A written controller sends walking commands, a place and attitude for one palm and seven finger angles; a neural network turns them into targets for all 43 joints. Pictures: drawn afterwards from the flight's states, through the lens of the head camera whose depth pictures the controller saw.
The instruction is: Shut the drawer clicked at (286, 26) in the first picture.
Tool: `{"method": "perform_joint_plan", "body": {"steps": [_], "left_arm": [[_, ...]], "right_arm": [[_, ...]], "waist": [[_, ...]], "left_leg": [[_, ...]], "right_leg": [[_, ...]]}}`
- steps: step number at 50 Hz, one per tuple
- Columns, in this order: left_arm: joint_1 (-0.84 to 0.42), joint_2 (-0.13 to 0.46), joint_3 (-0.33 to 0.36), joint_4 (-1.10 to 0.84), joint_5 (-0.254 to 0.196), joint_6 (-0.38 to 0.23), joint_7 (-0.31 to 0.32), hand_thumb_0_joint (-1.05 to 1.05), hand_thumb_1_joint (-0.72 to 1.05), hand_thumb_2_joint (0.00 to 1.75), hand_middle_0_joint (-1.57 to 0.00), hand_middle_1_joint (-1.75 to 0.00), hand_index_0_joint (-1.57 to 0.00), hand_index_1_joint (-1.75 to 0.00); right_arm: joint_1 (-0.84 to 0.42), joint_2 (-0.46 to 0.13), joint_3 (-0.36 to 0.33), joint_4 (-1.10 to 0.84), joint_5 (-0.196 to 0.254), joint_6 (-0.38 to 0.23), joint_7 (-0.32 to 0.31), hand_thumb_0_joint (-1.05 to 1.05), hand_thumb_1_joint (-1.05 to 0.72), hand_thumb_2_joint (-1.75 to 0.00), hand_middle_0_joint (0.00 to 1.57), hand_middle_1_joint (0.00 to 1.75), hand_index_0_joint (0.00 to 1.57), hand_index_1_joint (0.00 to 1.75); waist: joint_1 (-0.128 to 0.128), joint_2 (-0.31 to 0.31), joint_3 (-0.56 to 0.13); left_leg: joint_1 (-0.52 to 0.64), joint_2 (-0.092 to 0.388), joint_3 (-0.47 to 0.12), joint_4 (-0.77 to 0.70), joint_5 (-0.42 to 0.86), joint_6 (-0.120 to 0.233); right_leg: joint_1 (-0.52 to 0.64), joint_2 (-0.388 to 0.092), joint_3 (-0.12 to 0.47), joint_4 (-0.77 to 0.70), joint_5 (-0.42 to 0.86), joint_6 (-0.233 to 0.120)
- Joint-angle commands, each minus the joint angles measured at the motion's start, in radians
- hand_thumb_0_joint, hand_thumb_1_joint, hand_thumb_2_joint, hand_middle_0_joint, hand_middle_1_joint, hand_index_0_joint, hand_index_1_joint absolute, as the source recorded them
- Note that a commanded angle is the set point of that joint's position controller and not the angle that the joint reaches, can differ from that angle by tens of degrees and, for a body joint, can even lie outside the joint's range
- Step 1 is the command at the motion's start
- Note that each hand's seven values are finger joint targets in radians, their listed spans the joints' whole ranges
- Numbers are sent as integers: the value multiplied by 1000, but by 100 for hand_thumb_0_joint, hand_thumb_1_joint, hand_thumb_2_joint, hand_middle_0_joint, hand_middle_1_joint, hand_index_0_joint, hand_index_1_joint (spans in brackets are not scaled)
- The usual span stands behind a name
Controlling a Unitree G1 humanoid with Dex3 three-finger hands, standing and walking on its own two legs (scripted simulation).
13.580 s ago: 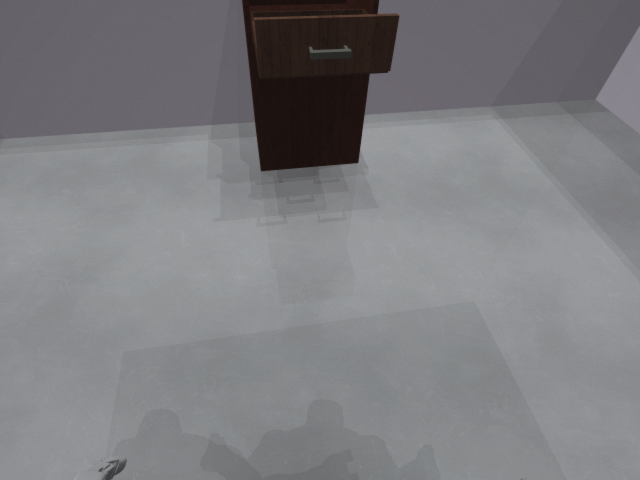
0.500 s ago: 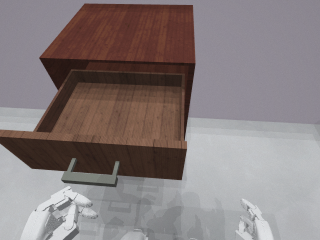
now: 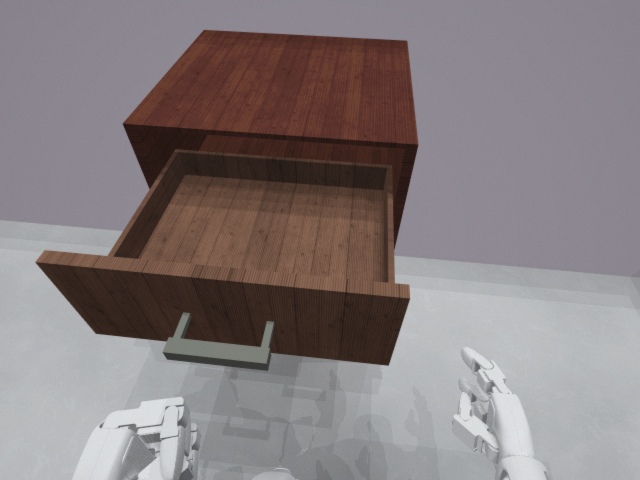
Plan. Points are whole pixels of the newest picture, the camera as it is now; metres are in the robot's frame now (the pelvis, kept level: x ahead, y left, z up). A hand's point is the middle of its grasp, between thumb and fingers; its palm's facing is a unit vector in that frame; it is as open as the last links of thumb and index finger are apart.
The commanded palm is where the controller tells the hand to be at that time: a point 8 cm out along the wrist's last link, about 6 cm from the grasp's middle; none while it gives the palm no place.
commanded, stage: raise the hand and make a fist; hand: left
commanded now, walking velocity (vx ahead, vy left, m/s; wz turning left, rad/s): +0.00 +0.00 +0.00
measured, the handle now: (222, 339) +0.29 +0.16 +0.01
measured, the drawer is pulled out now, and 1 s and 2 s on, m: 0.30 0.30 0.30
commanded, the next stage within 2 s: bring the fist close to the handle in 0.56 s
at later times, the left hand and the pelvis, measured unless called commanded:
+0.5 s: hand (195, 460) +0.13 +0.12 +0.11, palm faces +0.02 -1.00 -0.01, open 3.3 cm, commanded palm +0.07 +0.17 +0.11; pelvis +0.01 +0.00 +0.00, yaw +0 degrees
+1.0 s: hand (217, 447) +0.15 +0.12 +0.08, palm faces -0.02 -1.00 -0.02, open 3.2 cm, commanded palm +0.10 +0.18 +0.08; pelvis +0.01 -0.02 -0.01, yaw +0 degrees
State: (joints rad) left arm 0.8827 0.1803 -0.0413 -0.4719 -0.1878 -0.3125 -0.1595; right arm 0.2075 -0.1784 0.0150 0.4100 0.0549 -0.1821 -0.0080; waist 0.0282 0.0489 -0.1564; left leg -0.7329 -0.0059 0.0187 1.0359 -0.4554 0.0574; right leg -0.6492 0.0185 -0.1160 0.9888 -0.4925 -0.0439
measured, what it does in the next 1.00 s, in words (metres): stands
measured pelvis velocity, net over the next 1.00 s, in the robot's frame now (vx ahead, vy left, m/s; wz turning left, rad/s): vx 0.01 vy -0.02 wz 0.01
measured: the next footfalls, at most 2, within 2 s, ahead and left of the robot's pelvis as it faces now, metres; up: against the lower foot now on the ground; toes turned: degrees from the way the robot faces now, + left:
none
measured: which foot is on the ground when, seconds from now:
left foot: down 0.00-1.00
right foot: down 0.00-1.00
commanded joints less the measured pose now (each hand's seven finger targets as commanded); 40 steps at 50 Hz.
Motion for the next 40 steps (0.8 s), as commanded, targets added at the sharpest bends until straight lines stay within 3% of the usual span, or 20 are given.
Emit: {"method": "perform_joint_plan", "body": {"steps": [1, 4, 6, 10, 11, 12, 15, 18, 21, 25, 27, 31, 36, 40], "left_arm": [[98, 12, -16, -283, -3, -50, 27, 0, 90, 90, -140, -160, -140, -160], [103, 7, -60, -318, 9, -43, 26, 0, 90, 90, -140, -160, -140, -160], [115, 27, -59, -320, 28, -29, 33, 0, 90, 90, -140, -160, -140, -160], [149, 20, -74, -341, 55, -5, 55, 0, 90, 90, -140, -160, -140, -160], [154, 31, -52, -331, 61, 2, 70, 0, 90, 90, -140, -160, -140, -160], [170, 8, -71, -336, 60, 1, 75, 0, 90, 90, -140, -160, -140, -160], [160, 24, -45, -340, 51, -7, 88, 0, 90, 90, -140, -160, -140, -160], [168, 39, -18, -352, 39, -31, 93, 0, 90, 90, -140, -160, -140, -160], [167, 29, -39, -372, 33, -53, 83, 0, 90, 90, -140, -160, -140, -160], [184, 29, -48, -345, 34, -54, 67, 0, 90, 90, -140, -160, -140, -160], [200, 21, -56, -332, 40, -43, 64, 0, 90, 90, -140, -160, -140, -160], [208, 66, 18, -295, 36, -27, 63, 0, 90, 90, -140, -160, -140, -160], [149, 27, 2, -286, 9, -60, 49, 0, 90, 90, -140, -160, -140, -160], [97, 34, 5, -222, -2, -105, 20, 0, 90, 90, -140, -160, -140, -160]], "right_arm": [[-91, -127, -47, -197, 1, -56, -2, 0, -90, -90, 20, 30, 20, 30], [-72, -131, -43, -200, 1, -67, 2, 0, -90, -90, 20, 30, 20, 30], [-76, -133, -46, -206, 4, -66, 0, 0, -90, -90, 20, 30, 20, 30], [-70, -127, -45, -227, 3, -48, 2, 0, -90, -90, 20, 30, 20, 30], [-72, -125, -48, -226, 4, -41, 1, 0, -90, -90, 20, 30, 20, 30], [-73, -123, -45, -234, 2, -38, 2, 0, -90, -90, 20, 30, 20, 30], [-63, -122, -49, -238, -1, -26, -1, 0, -90, -90, 20, 30, 20, 30], [-53, -121, -55, -234, 2, -30, -6, 0, -90, -90, 20, 30, 20, 30], [-48, -123, -55, -231, 5, -46, -2, 0, -90, -90, 20, 30, 20, 30], [-43, -123, -60, -221, 6, -53, -2, 0, -90, -90, 20, 30, 20, 30], [-51, -121, -58, -221, 5, -51, -2, 0, -90, -90, 20, 30, 20, 30], [-65, -117, -64, -213, 9, -28, -15, 0, -90, -90, 20, 30, 20, 30], [-54, -117, -61, -205, 2, -33, -18, 0, -90, -90, 20, 30, 20, 30], [-43, -126, -62, -187, -4, -41, -18, 0, -90, -90, 20, 30, 20, 30]], "waist": [[-8, 17, -5], [-23, -17, 5], [-20, -36, 25], [-15, -11, 25], [-4, -16, 33], [-6, -11, 31], [-9, -56, 14], [0, -44, -22], [-2, 2, -37], [-15, -37, -24], [-14, -28, -16], [-3, -69, -4], [-18, -58, -8], [-34, -61, -16]], "left_leg": [[122, 29, -99, -231, 78, -18], [117, 29, -107, -229, 50, -15], [103, 30, -116, -235, 30, -14], [104, 30, -110, -239, 15, -18], [99, 31, -119, -249, 1, -24], [99, 28, -115, -249, 1, -24], [81, 25, -101, -229, 6, -19], [87, 23, -88, -211, 47, -20], [104, 22, -82, -196, 95, -17], [97, 21, -80, -182, 126, -13], [96, 19, -78, -184, 139, -13], [75, 15, -67, -174, 136, -12], [75, 7, -64, -153, 146, -9], [38, 4, -65, -118, 136, -9]], "right_leg": [[-11, 8, 26, -169, 37, 9], [-19, 6, 29, -177, 12, 12], [-17, 5, 35, -180, 0, 12], [-23, 3, 31, -165, -13, 11], [-20, 5, 28, -160, -18, 10], [-19, 5, 25, -154, -18, 9], [-15, 7, 32, -163, -22, 12], [0, 7, 43, -161, 4, 10], [3, 4, 50, -160, 49, 9], [6, 1, 52, -162, 94, 13], [19, -2, 54, -162, 112, 13], [43, -6, 75, -181, 119, 16], [24, -5, 80, -184, 134, 18], [-5, -9, 97, -176, 125, 21]]}}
